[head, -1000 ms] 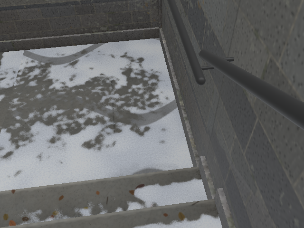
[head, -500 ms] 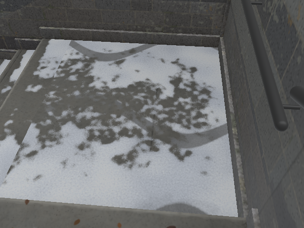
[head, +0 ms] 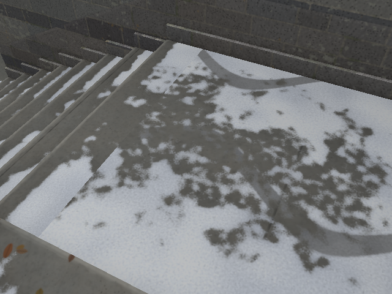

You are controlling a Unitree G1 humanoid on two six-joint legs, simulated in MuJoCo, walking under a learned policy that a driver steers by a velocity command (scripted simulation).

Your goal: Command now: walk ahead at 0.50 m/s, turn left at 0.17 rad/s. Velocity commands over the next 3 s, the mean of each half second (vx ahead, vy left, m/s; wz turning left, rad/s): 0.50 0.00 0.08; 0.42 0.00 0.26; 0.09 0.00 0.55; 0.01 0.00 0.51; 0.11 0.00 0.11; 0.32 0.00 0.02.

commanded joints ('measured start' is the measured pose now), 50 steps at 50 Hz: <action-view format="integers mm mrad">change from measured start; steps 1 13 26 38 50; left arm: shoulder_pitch -90 -194 27 163 6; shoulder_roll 254 56 200 98 112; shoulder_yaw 60 38 108 6 29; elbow -88 -177 -71 55 -130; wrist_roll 13 18 -21 -4 -120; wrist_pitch -24 43 35 -4 22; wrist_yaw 13 -42 -61 24 50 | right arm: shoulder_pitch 43 49 138 -241 250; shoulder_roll -123 -28 -125 -16 -191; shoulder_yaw -43 -19 -72 8 -75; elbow -64 19 11 -25 113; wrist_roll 2 -1 64 7 79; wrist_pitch -26 -95 -88 -24 11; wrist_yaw -26 -97 -34 -36 -78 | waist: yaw -94 -46 27 8 -273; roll -106 -56 -99 -94 149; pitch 64 76 151 196 -520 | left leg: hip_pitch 219 -98 -629 19 1660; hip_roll -66 -71 -65 -9 315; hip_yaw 69 1 -165 -16 -458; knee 4 -503 862 -455 -438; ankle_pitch -137 -416 -401 581 1400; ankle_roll -3 184 50 25 433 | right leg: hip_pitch -136 -80 425 -31 -792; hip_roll -292 -151 -474 -215 -96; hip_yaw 271 145 773 271 268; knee -83 202 -221 -118 1303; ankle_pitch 710 978 236 357 -350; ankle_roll -231 18 -337 -160 172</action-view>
